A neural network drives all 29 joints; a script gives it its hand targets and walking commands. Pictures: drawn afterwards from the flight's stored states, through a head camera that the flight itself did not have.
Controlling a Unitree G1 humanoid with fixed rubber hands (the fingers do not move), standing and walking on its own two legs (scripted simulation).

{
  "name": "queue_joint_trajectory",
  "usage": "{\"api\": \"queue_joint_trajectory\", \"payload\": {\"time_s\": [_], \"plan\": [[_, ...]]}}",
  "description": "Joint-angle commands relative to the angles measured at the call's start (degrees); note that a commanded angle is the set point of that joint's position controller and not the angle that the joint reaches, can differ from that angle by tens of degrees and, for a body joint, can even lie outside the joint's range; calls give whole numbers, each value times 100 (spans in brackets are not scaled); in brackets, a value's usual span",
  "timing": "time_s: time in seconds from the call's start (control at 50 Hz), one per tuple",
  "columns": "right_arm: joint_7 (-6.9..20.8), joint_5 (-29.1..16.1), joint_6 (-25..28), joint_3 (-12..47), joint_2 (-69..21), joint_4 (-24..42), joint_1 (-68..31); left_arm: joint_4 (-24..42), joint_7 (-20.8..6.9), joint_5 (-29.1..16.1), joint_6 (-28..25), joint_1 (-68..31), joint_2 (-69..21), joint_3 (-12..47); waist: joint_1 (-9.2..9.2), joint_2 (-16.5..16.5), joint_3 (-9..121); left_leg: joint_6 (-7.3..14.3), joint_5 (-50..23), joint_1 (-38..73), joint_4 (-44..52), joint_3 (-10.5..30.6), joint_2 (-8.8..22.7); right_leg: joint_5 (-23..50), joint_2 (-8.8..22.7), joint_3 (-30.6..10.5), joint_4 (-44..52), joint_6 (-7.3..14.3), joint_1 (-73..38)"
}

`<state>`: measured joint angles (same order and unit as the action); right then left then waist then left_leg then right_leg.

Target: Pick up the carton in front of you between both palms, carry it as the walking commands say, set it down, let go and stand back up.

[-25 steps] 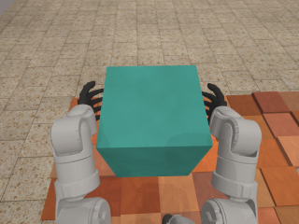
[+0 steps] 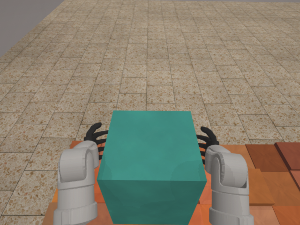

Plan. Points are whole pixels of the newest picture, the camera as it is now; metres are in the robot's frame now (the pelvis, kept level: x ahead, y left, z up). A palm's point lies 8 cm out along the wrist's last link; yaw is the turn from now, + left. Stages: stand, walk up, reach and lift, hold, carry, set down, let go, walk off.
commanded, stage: carry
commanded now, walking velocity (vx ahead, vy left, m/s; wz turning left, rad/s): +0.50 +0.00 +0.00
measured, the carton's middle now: (151, 168) +0.27 +0.00 +0.01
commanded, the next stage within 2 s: none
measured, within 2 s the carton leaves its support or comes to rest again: neither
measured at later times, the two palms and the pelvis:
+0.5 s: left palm (107, 72) +0.57 +0.15 +0.12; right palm (191, 70) +0.60 -0.15 +0.11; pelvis +0.31 -0.03 +0.01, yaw +3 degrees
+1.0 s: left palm (116, 30) +0.99 +0.17 +0.10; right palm (175, 31) +0.98 -0.13 +0.10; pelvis +0.62 +0.03 -0.01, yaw +1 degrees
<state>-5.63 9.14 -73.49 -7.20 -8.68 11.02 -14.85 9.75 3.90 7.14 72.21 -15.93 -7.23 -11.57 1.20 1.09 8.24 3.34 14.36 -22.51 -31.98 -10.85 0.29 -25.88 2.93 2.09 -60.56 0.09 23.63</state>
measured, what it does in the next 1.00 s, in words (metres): walks ahead: right foot, then left foot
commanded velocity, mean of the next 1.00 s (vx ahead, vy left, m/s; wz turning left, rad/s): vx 0.50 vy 0.00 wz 0.00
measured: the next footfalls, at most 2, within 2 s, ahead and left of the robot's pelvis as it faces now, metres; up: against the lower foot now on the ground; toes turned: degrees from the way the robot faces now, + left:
right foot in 0.20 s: +0.27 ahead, -0.12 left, -0.01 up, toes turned -8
left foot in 0.66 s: +0.61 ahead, +0.11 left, -0.01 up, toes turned +9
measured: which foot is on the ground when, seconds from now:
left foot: down 0.00-0.26, up 0.28-0.64, down 0.66-1.00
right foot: up 0.00-0.18, down 0.20-0.68, up 0.70-1.00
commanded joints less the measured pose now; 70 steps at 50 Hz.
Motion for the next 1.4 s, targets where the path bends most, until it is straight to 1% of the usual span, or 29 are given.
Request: {"api": "queue_joint_trajectory", "payload": {"time_s": [0.0,0.08,0.18,0.2,0.22,0.24,0.26,0.28,0.32,0.36,0.42,0.56,0.64,0.66,0.68,0.7,0.72,0.76,0.78,0.9,0.98,1.04,1.06,1.08,1.1,1.16,1.26,1.34,1.38], "plan": [[1512,-2703,328,4163,-5997,708,-3207,625,-1474,-2424,-122,-2827,-5891,4340,7,-500,1413,689,-1029,2314,1703,2316,1761,-29,245,-89,945,10,1290],[1672,-2812,527,4377,-5835,672,-2437,620,-1328,-2130,-441,-1858,-5988,4480,24,-948,1313,508,-1034,1952,1811,1312,1412,1218,-78,452,2938,-35,239],[1699,-2781,679,4483,-5408,1079,-2138,922,-1317,-2149,-574,-1460,-5709,4566,-28,-612,1220,72,-1209,1428,776,533,1068,2114,-220,1046,3985,43,-1472],[1679,-2779,652,4497,-5244,1216,-2176,942,-1314,-2167,-568,-1507,-5634,4576,-101,-491,1357,-126,-1470,1067,134,220,860,1819,-31,827,3938,173,-2140],[1665,-2837,585,4518,-5027,1419,-2405,882,-1303,-2145,-571,-1463,-5476,4530,-206,227,1464,-443,-1200,83,-974,-23,492,1183,733,-560,4033,530,-2958],[1641,-2833,523,4496,-4852,1461,-2533,867,-1289,-2141,-545,-1460,-5297,4488,-269,1140,1517,-502,28,-1108,-2333,95,117,1524,1588,-2121,4233,1058,-3623],[1625,-2818,489,4472,-4731,1383,-2461,922,-1276,-2197,-504,-1490,-5190,4515,-287,1325,1294,-384,1611,-2034,-3125,483,-47,2773,1983,-2750,4351,1275,-3908],[1606,-2780,477,4428,-4725,1224,-2371,1004,-1266,-2265,-456,-1610,-5097,4535,-303,774,1228,-268,1724,-2265,-3492,797,165,3489,2055,-2557,4223,1304,-3847],[1547,-2648,473,4286,-4764,1042,-2181,1163,-1281,-2402,-395,-1895,-5063,4645,-260,67,1195,-198,1160,-2106,-3046,1003,481,3259,1863,-1919,4342,959,-3373],[1460,-2505,473,4203,-4715,978,-2239,1236,-1334,-2551,-350,-2250,-4996,4744,-241,291,1045,-260,760,-1726,-2276,867,476,2873,1657,-1308,4670,715,-2898],[1311,-2334,444,4100,-4577,853,-2530,1028,-1395,-2719,-296,-2613,-4754,4771,-273,556,747,-353,-75,-1663,-1494,645,470,2512,1421,-716,4950,743,-2585],[1175,-2336,391,3789,-4306,154,-3422,101,-1321,-2707,-289,-3412,-4531,4443,-324,754,213,-137,-1362,-1086,-25,232,236,3719,1100,166,4698,502,-2596],[1200,-2547,448,3604,-4380,-265,-4132,-307,-1203,-2704,-340,-4066,-4687,4251,49,407,1026,-36,-1340,1544,456,-395,-353,4846,569,958,2491,108,-2082],[1226,-2532,490,3519,-4361,-435,-4276,-406,-1170,-2707,-337,-4265,-4773,4215,201,-416,1611,285,-1530,3148,137,436,250,3611,329,797,979,-42,-820],[1238,-2610,512,3521,-4433,-610,-4288,-457,-1157,-2702,-332,-4367,-4883,4207,216,-1554,2043,687,-1649,3980,184,2352,1454,69,-141,504,-339,-120,297],[1242,-2709,582,3497,-4456,-661,-4483,-597,-1136,-2754,-349,-4524,-5050,4160,327,-1971,2331,1406,-443,4379,1141,4078,2064,-618,-650,104,-1532,-156,1508],[1248,-2870,644,3582,-4728,-513,-4850,-561,-1108,-2794,-418,-4929,-5157,4143,373,-1491,2108,1308,-398,3948,1277,4040,1972,-405,-337,-275,-1690,36,1799],[1296,-3207,754,3722,-5151,-132,-5747,-481,-1027,-2874,-541,-5385,-5477,4057,309,-624,2016,1161,-1412,3423,833,3137,1719,-16,-45,-376,-1491,181,1965],[1304,-3345,809,3785,-5293,-12,-6118,-441,-970,-2833,-600,-5529,-5524,3998,249,-541,2127,1057,-1116,3134,904,2812,1606,164,60,-393,-1157,200,1776],[1293,-3493,870,3724,-5313,-368,-6470,-583,-700,-2423,-687,-5660,-5226,3786,291,-696,2041,1254,-722,2841,1037,2041,1377,673,73,-54,540,68,1937],[1331,-3366,798,3611,-5307,-737,-6412,-818,-754,-2309,-622,-5666,-5080,3688,300,-677,1617,818,-1758,2308,924,1228,899,1828,-385,593,2528,94,801],[1326,-3200,718,3497,-5344,-946,-6185,-1007,-871,-2350,-518,-5606,-5189,3680,-118,-702,1844,407,-3521,2071,-335,541,751,2657,-572,1028,3278,268,-936],[1320,-3131,687,3498,-5325,-974,-6157,-1132,-929,-2375,-490,-5358,-5217,3634,-549,-489,2221,244,-3321,1356,-1490,426,617,2079,-306,673,3249,398,-2125],[1343,-3100,626,3485,-5466,-965,-6135,-1154,-966,-2324,-525,-5259,-5165,3595,-615,890,2723,-28,-1413,-390,-2884,474,5,2282,938,-1735,3274,1051,-3622],[1343,-3017,605,3398,-5428,-978,-6094,-1238,-1016,-2385,-510,-5241,-5287,3609,-611,1592,2660,-102,1213,-1623,-3937,864,-491,2965,1462,-3122,3611,1562,-4280],[1223,-2813,639,3322,-5472,-774,-6176,-579,-1183,-2955,-506,-6108,-5831,4006,-603,179,2039,-55,913,-2319,-3681,1271,63,3726,1387,-2272,3519,1425,-3843],[898,-2487,649,3239,-5110,-457,-6014,-97,-1234,-3394,-477,-6509,-5789,4199,-579,437,1879,-168,617,-1953,-2266,970,67,3584,1112,-1461,3751,1243,-3226],[848,-2241,567,3183,-4847,-735,-5576,-652,-1271,-3255,-410,-5904,-5600,4032,-752,604,1760,-184,-1132,-2119,-986,810,72,4380,778,-880,3412,1023,-3584],[901,-2191,523,3170,-4830,-788,-5531,-870,-1302,-3157,-409,-5677,-5625,3968,-849,519,1484,-239,-1888,-1785,81,686,20,4017,541,-622,3396,884,-3417]]}}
